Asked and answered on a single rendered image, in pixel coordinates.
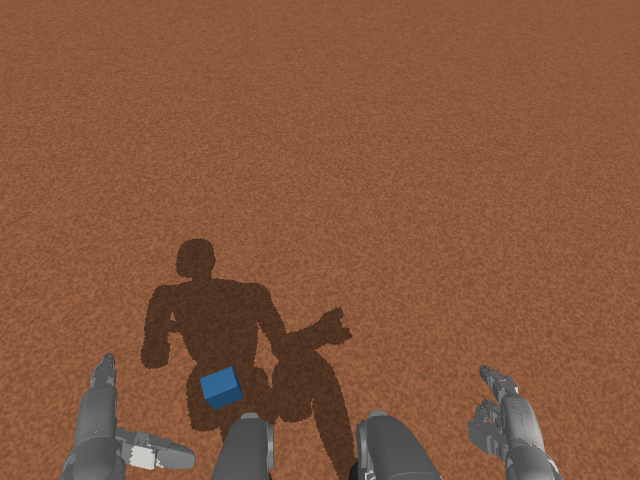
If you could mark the carton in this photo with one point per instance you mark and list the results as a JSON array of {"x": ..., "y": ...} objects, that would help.
[{"x": 221, "y": 388}]

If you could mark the left robot hand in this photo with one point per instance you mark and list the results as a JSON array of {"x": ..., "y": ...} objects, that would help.
[{"x": 97, "y": 418}]

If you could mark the right robot arm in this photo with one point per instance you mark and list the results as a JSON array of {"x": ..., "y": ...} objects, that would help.
[{"x": 530, "y": 463}]

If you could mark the right robot hand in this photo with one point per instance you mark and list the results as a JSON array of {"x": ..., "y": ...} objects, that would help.
[{"x": 515, "y": 421}]

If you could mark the left robot arm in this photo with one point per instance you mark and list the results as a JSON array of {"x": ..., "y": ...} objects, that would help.
[{"x": 95, "y": 459}]

